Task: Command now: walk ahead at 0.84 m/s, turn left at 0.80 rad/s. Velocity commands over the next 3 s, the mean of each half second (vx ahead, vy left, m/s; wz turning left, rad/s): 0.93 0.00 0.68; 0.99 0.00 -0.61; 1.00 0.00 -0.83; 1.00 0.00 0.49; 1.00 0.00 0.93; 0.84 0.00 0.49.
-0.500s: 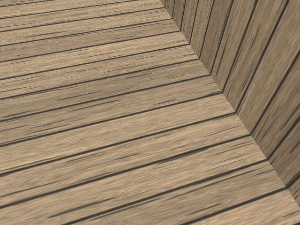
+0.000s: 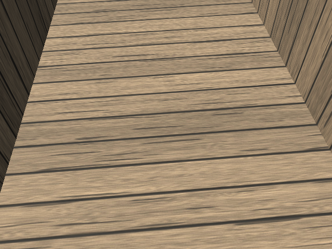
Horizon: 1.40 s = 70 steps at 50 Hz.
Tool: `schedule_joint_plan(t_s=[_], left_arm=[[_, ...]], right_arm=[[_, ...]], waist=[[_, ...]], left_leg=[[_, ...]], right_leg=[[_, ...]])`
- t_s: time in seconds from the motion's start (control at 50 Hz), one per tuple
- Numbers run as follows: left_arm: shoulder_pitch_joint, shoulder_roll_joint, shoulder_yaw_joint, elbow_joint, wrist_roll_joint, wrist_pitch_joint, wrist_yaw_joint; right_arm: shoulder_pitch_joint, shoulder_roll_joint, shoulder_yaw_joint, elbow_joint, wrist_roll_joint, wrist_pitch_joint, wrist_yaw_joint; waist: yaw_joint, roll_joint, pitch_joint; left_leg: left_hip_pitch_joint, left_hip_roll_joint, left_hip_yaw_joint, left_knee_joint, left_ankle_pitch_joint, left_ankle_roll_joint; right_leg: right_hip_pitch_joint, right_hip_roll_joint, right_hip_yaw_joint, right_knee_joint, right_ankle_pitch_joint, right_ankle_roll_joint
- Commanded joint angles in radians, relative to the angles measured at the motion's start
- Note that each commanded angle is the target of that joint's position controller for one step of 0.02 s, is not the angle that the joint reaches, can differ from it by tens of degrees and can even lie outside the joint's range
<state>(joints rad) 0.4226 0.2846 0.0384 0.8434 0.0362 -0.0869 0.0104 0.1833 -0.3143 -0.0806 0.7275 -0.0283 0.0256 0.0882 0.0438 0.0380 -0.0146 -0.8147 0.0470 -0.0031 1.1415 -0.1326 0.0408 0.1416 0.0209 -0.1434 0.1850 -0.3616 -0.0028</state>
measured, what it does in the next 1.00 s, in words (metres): walks ahead: left foot, then right foot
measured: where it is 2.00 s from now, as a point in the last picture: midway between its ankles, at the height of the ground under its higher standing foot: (165, 54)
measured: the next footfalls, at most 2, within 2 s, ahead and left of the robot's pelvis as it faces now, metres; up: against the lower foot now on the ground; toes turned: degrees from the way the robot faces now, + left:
left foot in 0.18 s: +0.30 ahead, +0.12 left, +0.00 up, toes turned +16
right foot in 0.66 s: +0.79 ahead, +0.19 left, +0.00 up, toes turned +14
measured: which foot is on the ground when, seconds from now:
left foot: up 0.00-0.16, down 0.18-0.66, up 0.68-1.00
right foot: down 0.00-0.18, up 0.20-0.64, down 0.66-1.00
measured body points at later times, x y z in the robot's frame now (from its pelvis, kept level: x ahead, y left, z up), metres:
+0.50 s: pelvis +0.40 +0.13 +0.00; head +0.43 +0.15 +0.45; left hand +0.51 +0.42 -0.08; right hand +0.50 -0.14 -0.12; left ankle +0.26 +0.11 -0.73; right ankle +0.68 +0.05 -0.66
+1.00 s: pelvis +0.89 +0.27 +0.00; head +0.92 +0.28 +0.45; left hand +0.82 +0.56 -0.12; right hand +1.18 +0.11 -0.04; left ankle +1.08 +0.47 -0.69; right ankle +0.75 +0.18 -0.73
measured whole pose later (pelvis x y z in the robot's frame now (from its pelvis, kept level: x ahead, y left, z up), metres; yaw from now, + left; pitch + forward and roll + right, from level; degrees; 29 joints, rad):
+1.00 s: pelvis +0.89 +0.27 +0.00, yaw +1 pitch +3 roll -1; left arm 0.49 0.31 0.08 0.87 -0.01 -0.07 -0.02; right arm -0.04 -0.25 0.07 0.56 -0.04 -0.07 0.03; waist 0.14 0.00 0.01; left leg -0.66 0.10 -0.10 0.58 0.03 -0.04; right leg 0.05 0.14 0.23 0.29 -0.35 -0.11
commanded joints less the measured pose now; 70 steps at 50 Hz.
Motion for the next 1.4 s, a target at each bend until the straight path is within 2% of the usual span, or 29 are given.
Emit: schedule_joint_plan(t_s=[0.02,0.12,0.16,0.18,0.2,0.22,0.24,0.28,0.34,0.42,0.56,0.6,0.64,0.66,0.68,0.7,0.74,0.82,0.9,1.0,1.04,1.06,1.08,1.1,1.12,1.16,1.3,1.36,1.4], left_arm=[[-0.016,0.092,0.016,-0.029,0.001,-0.028,0.0],[0.023,0.175,0.028,0.007,0.005,-0.014,0.022],[-0.031,0.246,0.051,-0.017,0.015,0.02,0.027],[-0.058,0.244,0.052,-0.032,0.011,0.019,0.018],[-0.055,0.101,0.02,-0.095,-0.01,0.001,-0.013],[-0.131,0.112,0.008,-0.186,-0.013,-0.031,-0.019],[-0.258,0.141,0.01,-0.219,-0.004,-0.049,-0.021],[-0.227,0.101,-0.009,-0.215,0.006,-0.051,-0.015],[-0.132,0.082,-0.02,-0.195,0.044,0.017,-0.021],[-0.325,0.052,-0.04,-0.259,0.02,0.028,-0.044],[-0.432,0.062,-0.032,-0.245,-0.019,0.011,-0.064],[-0.339,0.115,-0.012,-0.208,-0.017,0.014,-0.061],[0.069,0.192,0.027,-0.071,-0.029,0.028,-0.049],[0.298,0.235,0.055,-0.01,-0.031,0.033,-0.033],[0.22,0.327,0.078,0.005,0.003,0.038,-0.028],[0.123,0.271,0.084,-0.042,-0.008,0.041,-0.031],[0.038,0.141,0.054,-0.029,-0.027,0.046,-0.019],[-0.026,0.15,0.043,-0.025,-0.028,0.007,-0.017],[-0.045,0.181,0.066,-0.054,-0.039,-0.009,-0.025],[0.03,0.229,0.093,-0.039,-0.044,0.007,-0.021],[0.003,0.267,0.099,-0.042,-0.026,0.012,-0.019],[-0.045,0.235,0.092,-0.052,-0.026,0.001,-0.023],[-0.037,0.076,0.053,-0.098,-0.041,-0.018,-0.02],[0.035,0.062,0.033,-0.159,-0.06,-0.009,-0.024],[-0.074,0.134,0.041,-0.128,-0.034,0.009,-0.014],[-0.229,0.126,0.045,-0.13,-0.006,0.015,-0.039],[-0.383,0.041,0.004,-0.294,-0.002,0.075,-0.092],[-0.429,0.065,-0.003,-0.305,-0.013,0.078,-0.11],[-0.455,0.05,-0.014,-0.297,-0.004,0.079,-0.11]], right_arm=[[-0.225,-0.029,0.015,-0.139,-0.005,-0.016,0.022],[-0.194,-0.021,0.037,-0.154,0.005,-0.015,0.01],[0.139,-0.106,-0.002,-0.068,0.015,-0.024,-0.014],[0.329,-0.173,-0.037,-0.002,0.004,-0.031,-0.034],[0.239,-0.279,-0.074,-0.005,0.008,-0.013,-0.055],[0.226,-0.33,-0.082,-0.046,0.0,-0.006,-0.05],[0.249,-0.292,-0.076,-0.028,0.007,-0.008,-0.06],[0.211,-0.209,-0.054,0.012,0.007,-0.037,-0.08],[0.122,-0.135,-0.018,-0.003,0.021,-0.075,-0.09],[0.195,-0.099,-0.006,0.031,0.024,-0.124,-0.064],[0.296,-0.131,0.006,0.1,0.018,-0.167,-0.084],[0.281,-0.167,0.0,0.106,-0.011,-0.147,-0.114],[0.173,-0.194,-0.01,0.079,-0.048,-0.115,-0.137],[0.059,-0.214,-0.017,0.05,-0.043,-0.109,-0.142],[0.166,-0.007,0.033,-0.026,0.004,-0.132,-0.113],[0.142,-0.062,0.048,-0.051,0.018,-0.147,-0.115],[0.026,-0.089,0.063,-0.083,-0.012,-0.17,-0.094],[-0.006,-0.035,0.096,-0.136,-0.062,-0.096,-0.076],[-0.218,-0.013,0.12,-0.216,-0.014,-0.101,-0.055],[-0.24,-0.058,0.103,-0.204,-0.003,-0.112,-0.074],[-0.034,-0.144,0.061,-0.145,-0.003,-0.128,-0.098],[0.185,-0.197,0.033,-0.1,-0.013,-0.135,-0.116],[0.354,-0.276,0.002,-0.074,-0.043,-0.137,-0.134],[0.273,-0.321,-0.016,-0.068,-0.035,-0.121,-0.123],[0.162,-0.2,-0.003,-0.091,-0.031,-0.112,-0.122],[0.167,-0.09,0.02,-0.05,-0.03,-0.107,-0.108],[0.169,-0.043,0.027,0.069,0.004,-0.151,-0.097],[0.135,-0.061,0.026,0.079,0.003,-0.156,-0.095],[0.226,-0.084,0.027,0.102,0.008,-0.157,-0.096]], waist=[[0.018,-0.117,0.218],[-0.058,-0.162,0.1],[-0.23,-0.203,-0.094],[-0.313,-0.147,-0.178],[-0.187,0.186,-0.176],[-0.187,0.12,-0.315],[-0.214,-0.021,-0.228],[-0.095,-0.13,-0.01],[0.012,-0.095,0.064],[-0.059,-0.047,0.171],[-0.108,0.021,0.084],[-0.032,0.083,-0.001],[0.173,0.101,-0.159],[0.314,0.029,-0.199],[0.09,-0.421,-0.234],[0.122,-0.185,-0.378],[0.031,0.061,-0.104],[-0.1,0.029,0.108],[-0.033,-0.049,0.148],[0.03,-0.097,0.05],[-0.083,-0.08,-0.088],[-0.194,-0.076,-0.203],[-0.221,0.134,-0.364],[-0.122,0.409,-0.476],[-0.136,0.216,-0.276],[-0.165,0.032,-0.06],[-0.022,0.053,0.091],[0.006,0.017,0.155],[-0.017,0.002,0.139]], left_leg=[[-0.116,0.035,0.067,-0.115,0.055,0.027],[0.226,-0.104,0.252,-0.336,-0.062,0.145],[0.601,-0.177,0.209,-0.341,-0.223,0.197],[0.909,-0.182,0.11,-0.459,-0.233,0.225],[1.188,0.053,-0.367,-0.633,-0.494,0.324],[1.259,0.211,-0.821,-0.813,-0.588,0.427],[1.183,0.2,-0.779,-0.871,-0.512,0.383],[0.844,0.135,-0.59,-0.902,-0.296,0.311],[0.557,0.031,-0.411,-0.944,-0.236,0.3],[0.491,-0.026,-0.231,-1.058,-0.006,0.221],[0.889,0.044,0.008,-1.035,0.923,0.038],[1.001,0.088,0.037,-0.859,1.252,0.002],[0.94,0.105,0.073,-0.369,1.401,-0.022],[0.721,0.013,0.112,0.121,1.101,-0.029],[0.074,-0.192,0.022,0.591,-0.372,-0.11],[-0.058,-0.156,-0.146,0.653,-0.311,-0.082],[0.013,-0.035,-0.153,0.373,-0.157,-0.03],[0.16,0.043,-0.087,0.092,-0.226,-0.061],[0.41,0.038,-0.002,-0.397,0.124,-0.096],[0.482,-0.038,-0.019,-0.641,0.181,-0.071],[0.693,-0.07,-0.017,-0.66,0.008,-0.05],[0.958,0.027,-0.086,-0.614,-0.074,-0.015],[1.215,0.311,-0.419,-0.662,-0.464,0.03],[1.267,0.464,-0.881,-0.858,-0.74,0.117],[1.129,0.393,-0.768,-0.883,-0.81,0.1],[0.931,0.261,-0.352,-0.847,-0.306,0.034],[0.76,0.242,0.002,-0.97,0.184,0.003],[0.661,0.149,0.218,-1.021,0.347,-0.032],[0.64,0.133,0.269,-0.961,0.829,-0.042]], right_leg=[[-0.118,-0.235,0.009,-0.151,0.239,-0.078],[-0.003,-0.268,-0.127,0.119,1.406,-0.035],[-0.08,-0.313,-0.104,0.56,1.553,-0.065],[-0.28,-0.282,-0.094,0.875,1.293,-0.056],[-0.771,-0.051,-0.078,1.304,0.145,0.014],[-0.959,0.022,0.154,1.51,-0.03,0.011],[-1.019,-0.043,0.239,1.466,0.057,-0.003],[-0.924,-0.132,0.229,1.248,0.063,-0.001],[-0.803,-0.181,0.213,1.092,0.006,0.042],[-0.824,-0.195,0.116,0.712,0.335,0.036],[-0.69,-0.014,-0.013,0.378,0.56,-0.111],[-0.584,0.073,-0.02,0.378,0.436,-0.136],[-0.245,0.109,0.002,0.388,0.344,-0.169],[-0.014,0.033,0.11,0.358,0.25,-0.234],[0.401,-0.267,0.682,0.413,0.34,-0.447],[0.432,-0.327,0.986,0.208,0.066,-0.518],[0.02,-0.256,0.832,0.065,-0.07,-0.395],[-0.497,-0.097,0.604,-0.022,0.037,-0.346],[-0.691,-0.003,0.484,-0.093,0.213,-0.278],[-0.328,-0.04,0.531,0.101,0.584,-0.188],[-0.271,-0.018,0.511,0.411,0.796,-0.143],[-0.412,0.017,0.48,0.682,0.696,-0.126],[-0.643,0.093,0.372,1.009,0.137,-0.113],[-0.852,0.101,0.285,1.201,-0.142,-0.105],[-0.959,0.017,0.247,1.23,-0.024,-0.115],[-0.94,-0.057,0.223,1.106,0.067,-0.103],[-1.035,-0.118,0.18,1.035,0.203,-0.107],[-0.866,-0.077,0.063,0.806,0.367,-0.127],[-0.64,0.013,-0.056,0.682,0.389,-0.166]])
